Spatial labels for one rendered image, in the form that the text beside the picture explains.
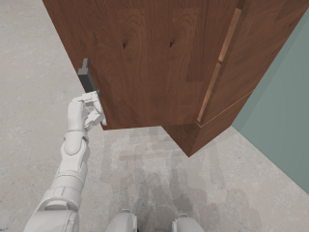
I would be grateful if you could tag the left robot thigh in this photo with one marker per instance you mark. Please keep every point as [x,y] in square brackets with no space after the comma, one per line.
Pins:
[123,222]

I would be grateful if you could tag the robot left upper arm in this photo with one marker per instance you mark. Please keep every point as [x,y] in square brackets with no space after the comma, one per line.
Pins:
[54,221]

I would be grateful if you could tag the handle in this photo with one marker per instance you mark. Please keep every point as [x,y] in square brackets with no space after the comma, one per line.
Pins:
[86,79]

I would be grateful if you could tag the cupboard door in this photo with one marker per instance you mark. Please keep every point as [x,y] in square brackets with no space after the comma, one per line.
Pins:
[151,60]

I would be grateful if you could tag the robot left forearm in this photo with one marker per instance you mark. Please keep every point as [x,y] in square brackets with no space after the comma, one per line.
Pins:
[68,183]

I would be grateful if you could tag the robot thigh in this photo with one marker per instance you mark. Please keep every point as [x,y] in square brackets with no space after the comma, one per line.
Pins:
[123,222]
[186,224]

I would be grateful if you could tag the right robot thigh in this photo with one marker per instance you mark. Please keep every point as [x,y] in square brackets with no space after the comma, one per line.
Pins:
[186,224]

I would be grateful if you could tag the left robot hand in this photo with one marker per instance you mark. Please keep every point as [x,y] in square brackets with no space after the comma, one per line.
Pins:
[81,119]

